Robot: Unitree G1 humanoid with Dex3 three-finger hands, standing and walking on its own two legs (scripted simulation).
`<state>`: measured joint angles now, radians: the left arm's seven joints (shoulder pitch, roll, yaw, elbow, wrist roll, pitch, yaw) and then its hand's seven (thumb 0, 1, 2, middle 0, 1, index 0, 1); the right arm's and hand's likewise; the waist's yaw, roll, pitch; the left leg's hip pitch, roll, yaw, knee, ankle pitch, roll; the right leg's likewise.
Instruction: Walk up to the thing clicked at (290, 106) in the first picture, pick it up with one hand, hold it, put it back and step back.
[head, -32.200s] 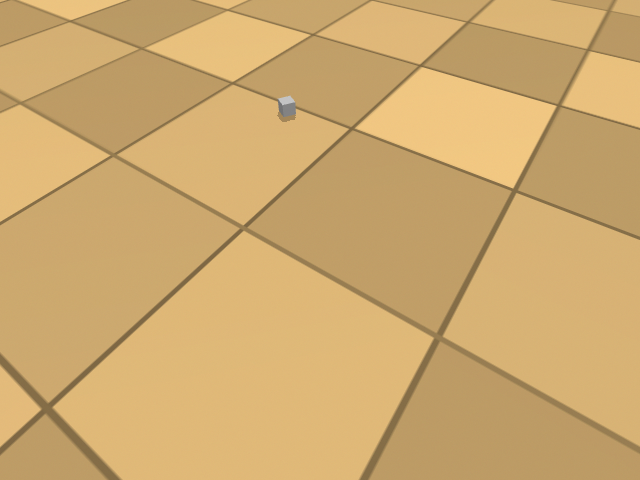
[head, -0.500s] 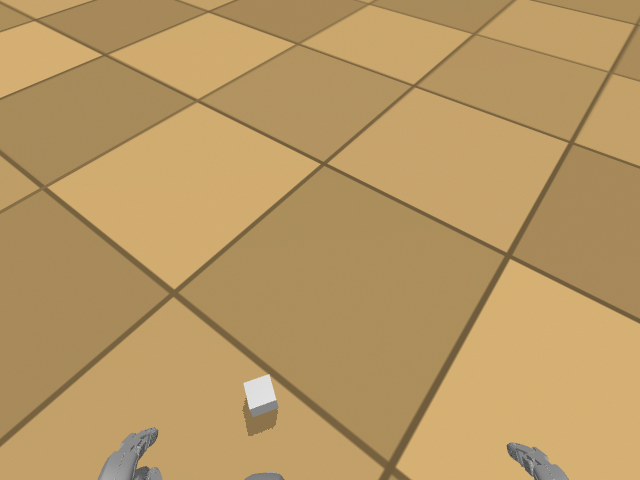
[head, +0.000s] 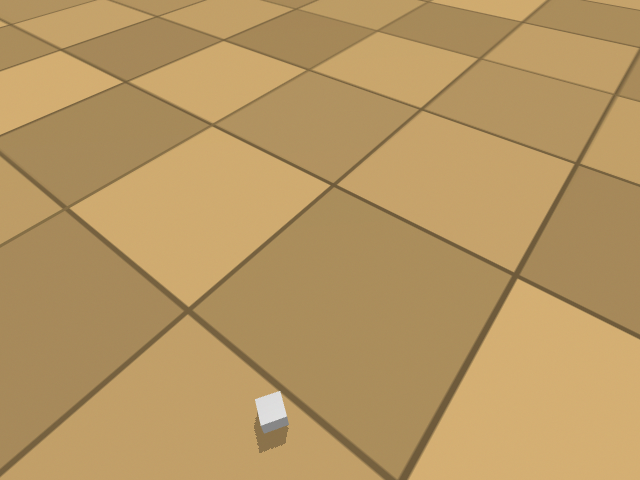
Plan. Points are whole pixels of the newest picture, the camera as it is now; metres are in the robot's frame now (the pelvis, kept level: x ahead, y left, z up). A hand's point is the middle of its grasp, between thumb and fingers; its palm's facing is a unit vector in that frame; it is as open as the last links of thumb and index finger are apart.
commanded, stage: stand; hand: left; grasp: from above
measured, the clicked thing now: (272, 412) +0.43 +0.18 -0.74
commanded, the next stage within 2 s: step back in 1.78 s
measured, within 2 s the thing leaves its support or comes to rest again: neither
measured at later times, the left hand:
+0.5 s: hand out of the picture +0.06 +0.24 -0.16, palm faces +0.03 -0.94 -0.34, open 7.4 cm
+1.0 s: hand out of the picture +0.08 +0.23 -0.15, palm faces +0.03 -0.94 -0.34, open 7.4 cm
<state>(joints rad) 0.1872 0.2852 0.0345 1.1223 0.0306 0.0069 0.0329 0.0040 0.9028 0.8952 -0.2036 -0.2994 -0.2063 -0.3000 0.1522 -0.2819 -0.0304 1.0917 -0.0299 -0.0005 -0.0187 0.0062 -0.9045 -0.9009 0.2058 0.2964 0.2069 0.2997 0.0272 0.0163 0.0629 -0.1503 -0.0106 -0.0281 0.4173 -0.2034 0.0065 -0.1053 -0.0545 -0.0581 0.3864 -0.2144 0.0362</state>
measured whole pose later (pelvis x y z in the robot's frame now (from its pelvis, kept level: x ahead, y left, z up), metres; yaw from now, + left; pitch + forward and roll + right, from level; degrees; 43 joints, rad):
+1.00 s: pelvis +0.01 -0.01 +0.00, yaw +0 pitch -3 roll +0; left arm 0.10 0.31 0.03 1.16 0.01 -0.01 0.01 0.00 0.90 0.90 -0.20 -0.30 -0.21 -0.30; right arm 0.11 -0.33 0.00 1.14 -0.02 -0.01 -0.01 0.00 -0.91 -0.90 0.20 0.30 0.21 0.30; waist 0.01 0.02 0.06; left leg -0.12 0.01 -0.04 0.34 -0.17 -0.01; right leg -0.07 -0.03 -0.07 0.31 -0.19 0.02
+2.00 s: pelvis -0.02 +0.00 -0.01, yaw +0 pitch -2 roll +0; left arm 0.07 0.37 0.07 1.01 0.01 0.03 0.02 0.00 0.90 0.89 -0.21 -0.30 -0.21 -0.30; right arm 0.09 -0.40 -0.05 1.00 0.00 0.05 0.02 0.00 -0.91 -0.90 0.20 0.30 0.21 0.30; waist 0.00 0.00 0.15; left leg -0.33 -0.03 -0.03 0.77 -0.40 0.04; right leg -0.25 -0.07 -0.05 0.54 -0.26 0.02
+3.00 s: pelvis -0.26 +0.03 -0.01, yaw -1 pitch -2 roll -1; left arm 0.14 0.40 0.09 0.81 0.00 0.06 0.02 0.00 0.90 0.89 -0.20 -0.30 -0.21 -0.30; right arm 0.15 -0.36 -0.03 0.86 -0.04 0.03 0.00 0.01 -0.90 -0.90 0.21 0.30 0.21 0.30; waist 0.00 -0.03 0.17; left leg -0.29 0.01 -0.03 0.60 -0.27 0.02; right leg -0.49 0.12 0.13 1.17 -0.51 -0.01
